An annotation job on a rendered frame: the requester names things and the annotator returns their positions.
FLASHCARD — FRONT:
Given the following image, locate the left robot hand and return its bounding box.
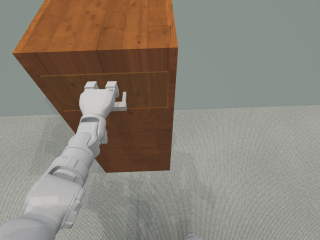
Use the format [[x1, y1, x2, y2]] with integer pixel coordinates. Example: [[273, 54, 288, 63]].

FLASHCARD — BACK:
[[79, 81, 119, 144]]

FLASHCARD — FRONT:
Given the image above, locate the handle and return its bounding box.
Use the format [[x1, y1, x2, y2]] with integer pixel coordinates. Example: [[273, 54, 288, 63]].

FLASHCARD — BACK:
[[111, 92, 127, 112]]

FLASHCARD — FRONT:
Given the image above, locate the left robot upper arm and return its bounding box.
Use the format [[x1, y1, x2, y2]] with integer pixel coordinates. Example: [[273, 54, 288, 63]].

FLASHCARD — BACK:
[[0, 174, 85, 240]]

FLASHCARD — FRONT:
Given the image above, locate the left robot forearm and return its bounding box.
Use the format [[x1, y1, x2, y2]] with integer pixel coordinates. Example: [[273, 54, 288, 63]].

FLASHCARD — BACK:
[[22, 114, 107, 215]]

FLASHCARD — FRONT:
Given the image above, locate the drawer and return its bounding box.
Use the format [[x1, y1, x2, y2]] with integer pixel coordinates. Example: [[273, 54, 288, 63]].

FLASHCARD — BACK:
[[40, 71, 168, 111]]

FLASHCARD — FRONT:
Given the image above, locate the cabinet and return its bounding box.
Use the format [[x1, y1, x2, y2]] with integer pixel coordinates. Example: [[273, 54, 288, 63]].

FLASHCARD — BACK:
[[12, 0, 178, 173]]

